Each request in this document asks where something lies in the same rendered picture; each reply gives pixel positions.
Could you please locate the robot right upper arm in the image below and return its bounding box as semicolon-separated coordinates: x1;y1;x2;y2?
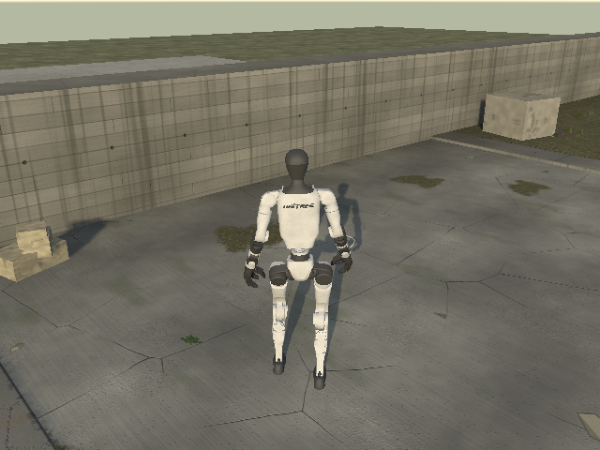
317;188;344;238

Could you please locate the robot left foot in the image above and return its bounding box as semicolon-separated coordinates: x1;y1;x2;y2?
273;352;286;375

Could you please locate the robot left forearm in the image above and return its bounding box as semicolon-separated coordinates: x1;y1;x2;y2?
246;228;264;269

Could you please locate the right robot hand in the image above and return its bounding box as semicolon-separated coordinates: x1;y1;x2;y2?
331;254;353;274

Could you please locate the robot right forearm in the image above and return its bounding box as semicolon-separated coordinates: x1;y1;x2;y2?
334;223;351;258

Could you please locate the robot left upper arm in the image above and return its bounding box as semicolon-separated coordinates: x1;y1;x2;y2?
254;190;278;243

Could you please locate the left robot hand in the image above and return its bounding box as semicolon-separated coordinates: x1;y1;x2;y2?
244;266;265;288

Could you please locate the robot left thigh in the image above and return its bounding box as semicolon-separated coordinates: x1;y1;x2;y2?
269;262;288;321

